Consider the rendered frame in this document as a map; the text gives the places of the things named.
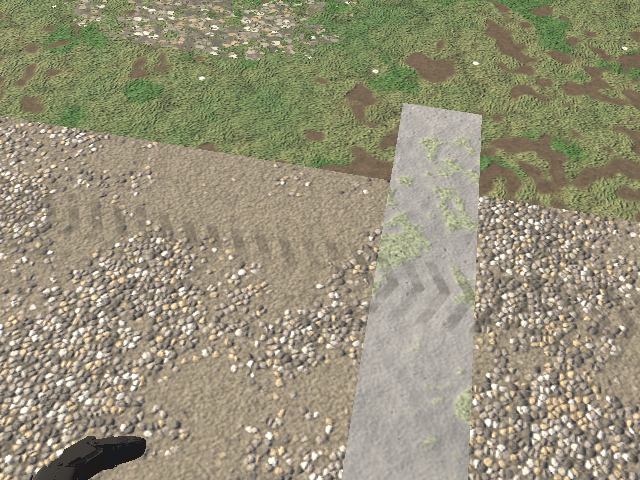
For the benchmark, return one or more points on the robot left hand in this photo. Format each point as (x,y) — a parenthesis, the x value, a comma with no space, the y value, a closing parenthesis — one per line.
(89,456)

